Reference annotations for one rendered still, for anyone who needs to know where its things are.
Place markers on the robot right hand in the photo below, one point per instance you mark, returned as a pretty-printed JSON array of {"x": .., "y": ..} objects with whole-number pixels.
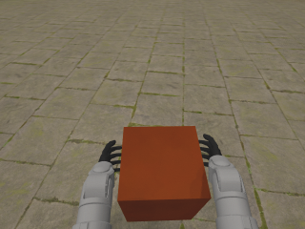
[{"x": 212, "y": 150}]

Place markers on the robot left hand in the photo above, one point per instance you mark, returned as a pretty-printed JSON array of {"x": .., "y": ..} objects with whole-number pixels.
[{"x": 107, "y": 156}]

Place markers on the carton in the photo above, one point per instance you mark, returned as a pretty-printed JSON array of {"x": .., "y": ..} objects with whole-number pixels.
[{"x": 162, "y": 174}]

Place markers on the robot right forearm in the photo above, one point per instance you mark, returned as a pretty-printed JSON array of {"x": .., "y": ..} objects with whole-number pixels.
[{"x": 229, "y": 194}]

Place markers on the robot left forearm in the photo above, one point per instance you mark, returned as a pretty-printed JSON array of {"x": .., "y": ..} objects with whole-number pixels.
[{"x": 94, "y": 210}]

